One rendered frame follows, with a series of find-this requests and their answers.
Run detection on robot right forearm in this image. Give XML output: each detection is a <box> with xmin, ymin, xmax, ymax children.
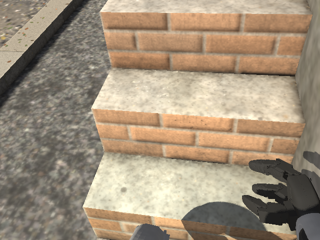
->
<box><xmin>295</xmin><ymin>213</ymin><xmax>320</xmax><ymax>240</ymax></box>

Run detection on left robot thigh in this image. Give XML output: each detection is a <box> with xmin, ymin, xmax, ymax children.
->
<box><xmin>129</xmin><ymin>223</ymin><xmax>170</xmax><ymax>240</ymax></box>

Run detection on right robot hand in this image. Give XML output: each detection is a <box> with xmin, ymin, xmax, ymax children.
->
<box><xmin>242</xmin><ymin>158</ymin><xmax>320</xmax><ymax>231</ymax></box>

